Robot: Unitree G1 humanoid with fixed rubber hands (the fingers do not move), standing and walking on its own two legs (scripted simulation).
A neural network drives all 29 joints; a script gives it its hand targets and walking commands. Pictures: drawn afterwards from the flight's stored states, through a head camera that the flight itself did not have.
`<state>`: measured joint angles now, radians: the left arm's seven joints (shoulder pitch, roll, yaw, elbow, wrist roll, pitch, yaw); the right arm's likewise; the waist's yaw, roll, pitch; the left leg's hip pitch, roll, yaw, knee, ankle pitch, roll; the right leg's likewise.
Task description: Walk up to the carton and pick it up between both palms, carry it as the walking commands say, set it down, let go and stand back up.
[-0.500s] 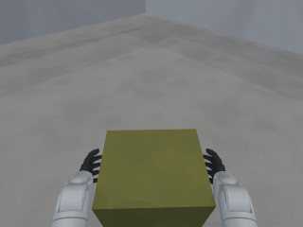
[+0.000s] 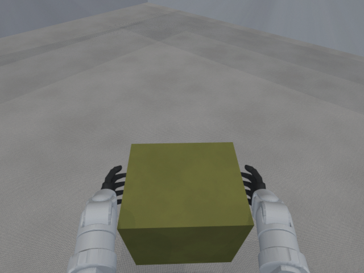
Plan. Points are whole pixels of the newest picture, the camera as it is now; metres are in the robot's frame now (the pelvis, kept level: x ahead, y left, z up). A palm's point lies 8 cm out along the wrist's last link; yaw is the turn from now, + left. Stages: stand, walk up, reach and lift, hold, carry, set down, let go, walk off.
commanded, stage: set down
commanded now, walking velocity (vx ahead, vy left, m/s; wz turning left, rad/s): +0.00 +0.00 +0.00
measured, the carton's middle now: (183, 205) +0.32 +0.01 -0.05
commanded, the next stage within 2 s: none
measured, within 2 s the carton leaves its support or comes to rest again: neither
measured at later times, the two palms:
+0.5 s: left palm (116, 208) +0.32 +0.18 -0.07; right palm (245, 207) +0.33 -0.16 -0.07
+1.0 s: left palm (121, 214) +0.35 +0.19 -0.16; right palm (234, 212) +0.36 -0.15 -0.16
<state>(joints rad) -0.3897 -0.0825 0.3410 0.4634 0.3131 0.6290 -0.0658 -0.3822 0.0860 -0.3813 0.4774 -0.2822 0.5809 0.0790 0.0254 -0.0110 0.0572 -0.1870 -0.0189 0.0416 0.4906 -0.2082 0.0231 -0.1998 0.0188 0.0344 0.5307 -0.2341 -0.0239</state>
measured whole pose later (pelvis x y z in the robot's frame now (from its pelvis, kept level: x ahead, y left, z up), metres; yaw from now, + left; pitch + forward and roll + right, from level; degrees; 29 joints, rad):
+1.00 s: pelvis -0.03 +0.01 -0.10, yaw +1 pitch +30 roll +0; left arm -0.59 -0.02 0.38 0.57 0.19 0.35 -0.02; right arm -0.60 0.04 -0.42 0.58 -0.20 0.31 0.03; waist 0.00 0.00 -0.14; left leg -1.27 -0.04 0.02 1.09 -0.35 0.03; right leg -1.26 0.02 0.02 1.11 -0.37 0.00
